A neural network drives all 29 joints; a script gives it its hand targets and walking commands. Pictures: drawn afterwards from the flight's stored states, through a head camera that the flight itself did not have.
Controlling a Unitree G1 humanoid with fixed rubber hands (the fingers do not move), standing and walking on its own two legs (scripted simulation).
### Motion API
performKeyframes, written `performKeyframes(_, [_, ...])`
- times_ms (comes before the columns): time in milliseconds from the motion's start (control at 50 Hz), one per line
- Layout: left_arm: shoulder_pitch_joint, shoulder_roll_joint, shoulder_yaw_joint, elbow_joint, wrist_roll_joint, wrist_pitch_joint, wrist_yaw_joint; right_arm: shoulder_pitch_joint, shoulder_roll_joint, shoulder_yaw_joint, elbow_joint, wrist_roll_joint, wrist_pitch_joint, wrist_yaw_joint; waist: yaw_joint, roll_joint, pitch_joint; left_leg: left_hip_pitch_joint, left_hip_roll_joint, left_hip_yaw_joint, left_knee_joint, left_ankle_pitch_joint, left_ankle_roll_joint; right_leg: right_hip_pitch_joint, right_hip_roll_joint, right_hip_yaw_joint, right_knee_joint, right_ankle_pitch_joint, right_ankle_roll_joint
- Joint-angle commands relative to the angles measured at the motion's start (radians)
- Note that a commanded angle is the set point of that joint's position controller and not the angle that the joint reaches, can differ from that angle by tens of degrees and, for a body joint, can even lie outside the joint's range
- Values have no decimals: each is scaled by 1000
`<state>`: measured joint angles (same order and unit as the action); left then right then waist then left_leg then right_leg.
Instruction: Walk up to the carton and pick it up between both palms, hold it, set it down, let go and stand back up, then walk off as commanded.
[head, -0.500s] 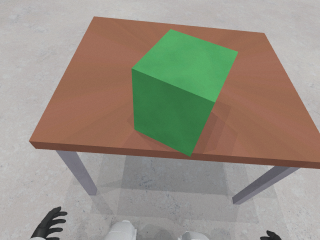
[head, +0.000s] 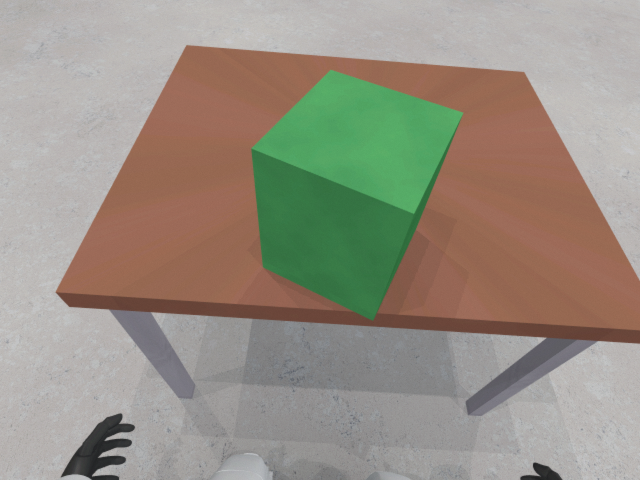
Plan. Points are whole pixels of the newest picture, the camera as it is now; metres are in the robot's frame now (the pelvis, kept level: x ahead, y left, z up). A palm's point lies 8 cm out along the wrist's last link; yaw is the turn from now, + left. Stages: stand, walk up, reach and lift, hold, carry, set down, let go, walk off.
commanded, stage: walk up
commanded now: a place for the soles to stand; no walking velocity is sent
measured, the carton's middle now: (352, 198) +0.48 -0.02 +0.05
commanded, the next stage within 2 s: stand in 0.10 s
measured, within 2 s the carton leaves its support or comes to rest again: neither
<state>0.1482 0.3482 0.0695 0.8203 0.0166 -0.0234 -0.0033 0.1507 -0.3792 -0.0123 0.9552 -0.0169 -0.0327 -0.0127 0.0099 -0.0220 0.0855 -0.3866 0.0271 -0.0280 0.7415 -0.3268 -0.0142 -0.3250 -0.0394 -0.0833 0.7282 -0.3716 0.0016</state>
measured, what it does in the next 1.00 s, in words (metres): stands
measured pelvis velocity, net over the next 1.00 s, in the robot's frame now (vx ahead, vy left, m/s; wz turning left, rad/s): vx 0.00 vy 0.00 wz -0.03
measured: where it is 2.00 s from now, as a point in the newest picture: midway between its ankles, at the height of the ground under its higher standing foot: outside the picture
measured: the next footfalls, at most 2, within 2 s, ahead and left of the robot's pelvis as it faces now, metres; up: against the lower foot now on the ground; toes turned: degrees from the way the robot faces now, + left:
none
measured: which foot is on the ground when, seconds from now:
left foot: down 0.00-1.00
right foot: down 0.00-1.00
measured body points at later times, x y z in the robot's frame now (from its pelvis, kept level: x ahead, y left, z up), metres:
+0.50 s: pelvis +0.01 -0.01 +0.00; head +0.02 +0.00 +0.45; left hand +0.15 +0.29 -0.10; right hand +0.11 -0.32 -0.10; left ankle +0.04 +0.13 -0.71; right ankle +0.01 -0.12 -0.71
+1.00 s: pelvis +0.00 +0.00 +0.01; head +0.01 +0.01 +0.46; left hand +0.17 +0.28 -0.07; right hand +0.17 -0.26 -0.06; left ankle +0.04 +0.13 -0.71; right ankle +0.01 -0.12 -0.71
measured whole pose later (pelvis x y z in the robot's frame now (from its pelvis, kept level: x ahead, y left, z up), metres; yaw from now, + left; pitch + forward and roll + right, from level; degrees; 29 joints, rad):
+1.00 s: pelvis +0.00 +0.00 +0.01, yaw -2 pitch -9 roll +0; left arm 0.14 0.35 0.07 0.53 0.02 0.31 -0.05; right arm 0.12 -0.22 -0.05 0.75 -0.04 -0.21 -0.07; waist 0.00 -0.02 0.18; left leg -0.17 0.03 0.01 0.61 -0.28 -0.02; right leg -0.13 -0.03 -0.05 0.62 -0.32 0.01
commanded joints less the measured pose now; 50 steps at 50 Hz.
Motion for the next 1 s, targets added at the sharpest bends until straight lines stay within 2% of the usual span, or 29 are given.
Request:
performKeyframes(0, [-53, 228, 29, 26, -12, -29, 2, -67, -219, -45, -59, 10, -35, 2, -10, 54, -174, 62, 69, -144, -209, 137, 85, 75, -105, 155, -220, 84, -74])
performKeyframes(40, [-46, 222, 26, 24, -20, -27, 3, -75, -213, -45, -63, 6, -35, 0, 0, 71, -191, 87, 73, -131, -197, 197, 85, 99, -102, 144, -194, 140, -67])
performKeyframes(60, [-49, 229, 24, 25, -14, -28, 4, -66, -210, -44, -64, 9, -35, 0, -7, 73, -198, 85, 74, -118, -181, 241, 81, 108, -106, 140, -194, 179, -68])
performKeyframes(80, [-46, 230, 30, 22, -17, -28, 5, -68, -204, -39, -60, 6, -32, -2, 0, 54, -202, 78, 71, -106, -164, 260, 85, 120, -113, 153, -197, 196, -68])
performKeyframes(120, [-63, 241, 29, 21, -13, -29, 8, -71, -197, -42, -59, 14, -29, -1, -12, 58, -209, 97, 59, -86, -151, 308, 71, 113, -130, 167, -213, 221, -73])
performKeyframes(180, [-67, 242, 29, 30, -14, -25, 7, -47, -199, -40, -54, 20, -27, -1, -14, 27, -190, 106, 65, -91, -162, 275, 71, 95, -128, 157, -222, 182, -70])
performKeyframes(240, [-80, 229, 26, 26, -16, -21, 5, -67, -204, -41, -66, 12, -25, 0, -8, 65, -166, 84, 77, -115, -200, 228, 79, 92, -115, 144, -218, 133, -65])
performKeyframes(280, [-84, 234, 27, 24, -13, -21, 4, -66, -208, -41, -61, 11, -25, 0, -16, 46, -182, 79, 75, -119, -210, 209, 79, 110, -118, 151, -222, 128, -70])
performKeyframes(340, [-80, 237, 27, 28, -10, -18, 2, -79, -211, -41, -62, 11, -25, -1, -6, 74, -132, 35, 76, -136, -223, 135, 80, 81, -110, 148, -240, 59, -69])
performKeyframes(360, [-79, 232, 27, 29, -9, -21, 2, -73, -209, -38, -55, 12, -25, 0, -7, 49, -128, 32, 76, -134, -231, 111, 79, 93, -118, 162, -247, 55, -75])
performKeyframes(400, [-87, 225, 24, 21, -12, -23, 1, -84, -206, -41, -60, 10, -25, 4, -12, 58, -137, 57, 63, -113, -219, 128, 71, 74, -123, 163, -262, 40, -75])
performKeyframes(420, [-91, 230, 26, 27, -12, -22, 0, -69, -208, -41, -53, 13, -25, 4, -16, 32, -134, 63, 58, -121, -231, 113, 71, 74, -115, 161, -267, 25, -73])
performKeyframes(460, [-93, 227, 25, 24, -12, -20, -1, -81, -201, -40, -57, 11, -28, 4, -11, 56, -125, 70, 64, -131, -245, 112, 74, 71, -112, 160, -270, 30, -71])
performKeyframes(500, [-93, 230, 26, 23, -11, -23, -1, -77, -206, -40, -55, 6, -27, 3, -9, 55, -131, 55, 68, -128, -238, 146, 74, 96, -112, 147, -246, 81, -67])
performKeyframes(520, [-332, 192, 29, -154, -1, 193, 13, -353, -20, -156, -7, -103, -205, 35, -49, -50, -25, -4, -3, 127, -143, -24, -19, -116, 8, 13, -172, 31, -62])
performKeyframes(540, [-283, 165, 6, -233, -12, 278, 27, -302, -74, -183, 24, -110, -218, 55, -33, -32, -35, 32, 1, 121, -122, -53, -6, -139, 14, 28, -135, 22, -62])
performKeyframes(560, [-245, 152, -2, -287, -7, 331, 29, -251, -108, -210, 16, -99, -230, 58, -34, -25, -67, 63, 5, 111, -104, -44, 2, -132, 19, 17, -119, 38, -60])
performKeyframes(600, [-220, 148, 7, -414, -1, 368, 24, -188, -115, -212, -2, -70, -243, 52, -46, -5, -166, 206, 14, 114, -77, 96, -12, -81, 28, -9, -123, 180, -50])
performKeyframes(620, [-228, 151, 27, -444, -1, 369, 15, -172, -101, -198, -29, -58, -245, 41, -48, -21, -177, 243, 9, 110, -76, 125, -9, -72, 22, 1, -136, 220, -37])
performKeyframes(660, [-191, 160, 53, -511, 23, 367, 2, -114, -86, -163, -65, -27, -251, 22, -47, -1, -205, 303, -5, 117, -90, 180, -10, -1, 20, 16, -162, 321, -23])
performKeyframes(680, [-171, 161, 70, -521, 26, 362, -4, -113, -78, -149, -81, -16, -256, 12, -46, -26, -203, 318, -11, 116, -110, 213, -6, 40, 20, 23, -182, 388, -12])
performKeyframes(760, [-71, 176, 96, -514, 29, 340, -31, -39, -34, -127, -189, 17, -260, -33, -24, -51, -221, 287, -30, 130, -172, 243, 7, 201, 10, 53, -215, 547, 17])
performKeyframes(780, [-72, 189, 101, -525, 25, 329, -34, -18, -23, -125, -203, 14, -258, -42, -27, -60, -207, 273, -31, 132, -183, 246, 9, 215, 12, 52, -213, 565, 23])
performKeyframes(800, [-56, 185, 104, -507, 27, 332, -41, -24, -10, -111, -228, 10, -250, -52, -13, -83, -194, 255, -35, 141, -206, 230, 9, 238, 11, 60, -228, 574, 31])
performKeyframes(820, [-59, 175, 94, -536, 19, 322, -44, -2, 8, -103, -232, 9, -242, -58, -21, -67, -177, 255, -35, 145, -225, 233, 7, 247, 14, 63, -235, 560, 34])
performKeyframes(860, [-50, 188, 105, -516, 15, 318, -57, 10, 25, -98, -275, 0, -224, -74, -8, -102, -132, 242, -36, 145, -256, 210, 10, 248, 11, 75, -259, 550, 42])
performKeyframes(940, [-58, 185, 88, -555, -6, 283, -65, 61, 86, -79, -329, 0, -182, -89, -12, -73, -82, 263, -32, 158, -308, 181, 10, 239, 23, 75, -301, 441, 37])
performKeyframes(960, [-64, 187, 86, -549, -15, 275, -68, 62, 107, -64, -357, 8, -172, -96, 1, -73, -78, 257, -28, 162, -311, 168, 9, 236, 15, 84, -310, 421, 40])
performKeyframes(980, [-77, 198, 80, -571, -26, 267, -67, 59, 102, -75, -369, -2, -161, -96, -11, -56, -62, 276, -27, 163, -321, 145, 14, 219, 24, 83, -330, 330, 28])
